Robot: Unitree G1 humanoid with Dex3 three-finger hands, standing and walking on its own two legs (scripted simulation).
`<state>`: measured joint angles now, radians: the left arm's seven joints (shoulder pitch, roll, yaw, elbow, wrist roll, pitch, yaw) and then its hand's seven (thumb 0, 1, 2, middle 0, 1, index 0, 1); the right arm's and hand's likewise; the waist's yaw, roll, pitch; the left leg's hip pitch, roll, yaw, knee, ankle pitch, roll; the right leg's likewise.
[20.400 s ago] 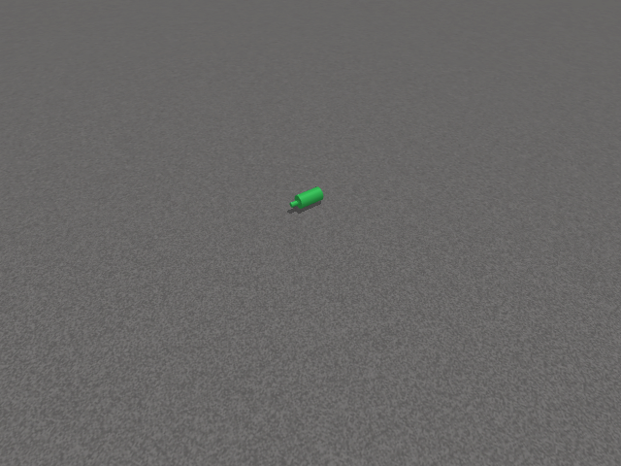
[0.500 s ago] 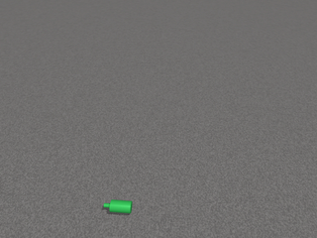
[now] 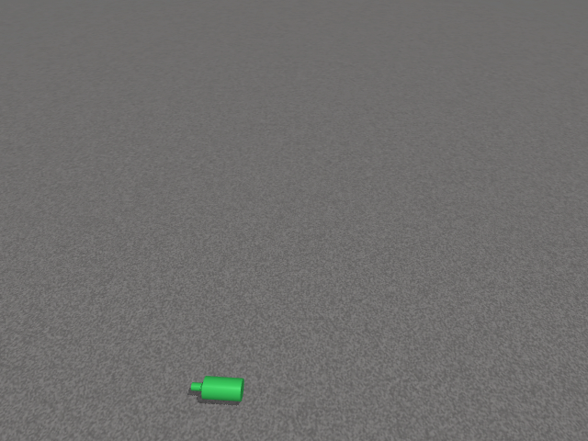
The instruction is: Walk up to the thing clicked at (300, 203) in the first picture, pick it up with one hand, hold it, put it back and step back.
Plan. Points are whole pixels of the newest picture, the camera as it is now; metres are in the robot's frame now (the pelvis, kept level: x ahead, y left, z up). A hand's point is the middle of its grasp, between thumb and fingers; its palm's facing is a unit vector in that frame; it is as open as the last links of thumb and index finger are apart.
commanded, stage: walk up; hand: left
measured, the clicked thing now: (217, 388) +0.46 +0.26 -0.75
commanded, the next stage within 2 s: stand in 0.34 s
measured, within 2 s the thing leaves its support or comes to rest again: neither
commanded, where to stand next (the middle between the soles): +0.07 +0.00 m, yaw -1 degrees
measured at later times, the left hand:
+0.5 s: hand out of the picture +0.09 +0.25 -0.15, palm faces -0.02 -0.94 -0.35, open 7.4 cm
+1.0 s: hand out of the picture +0.06 +0.25 -0.16, palm faces -0.02 -0.94 -0.34, open 7.4 cm
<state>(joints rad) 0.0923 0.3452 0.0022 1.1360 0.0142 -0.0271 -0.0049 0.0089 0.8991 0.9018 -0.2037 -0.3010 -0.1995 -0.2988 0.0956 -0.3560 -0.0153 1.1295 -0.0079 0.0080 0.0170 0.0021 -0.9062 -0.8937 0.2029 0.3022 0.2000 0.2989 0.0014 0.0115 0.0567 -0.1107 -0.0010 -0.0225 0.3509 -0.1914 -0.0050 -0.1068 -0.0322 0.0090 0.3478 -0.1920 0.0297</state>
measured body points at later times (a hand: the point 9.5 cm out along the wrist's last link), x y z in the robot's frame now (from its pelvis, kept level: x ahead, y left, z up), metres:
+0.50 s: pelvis +0.00 +0.00 +0.00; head +0.01 +0.00 +0.45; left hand +0.09 +0.30 -0.13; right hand +0.08 -0.30 -0.13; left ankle +0.00 +0.12 -0.75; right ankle +0.00 -0.14 -0.75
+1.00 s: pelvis -0.01 -0.01 +0.00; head +0.01 -0.01 +0.45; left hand +0.06 +0.30 -0.13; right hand +0.07 -0.31 -0.13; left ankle +0.00 +0.12 -0.75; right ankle +0.00 -0.14 -0.75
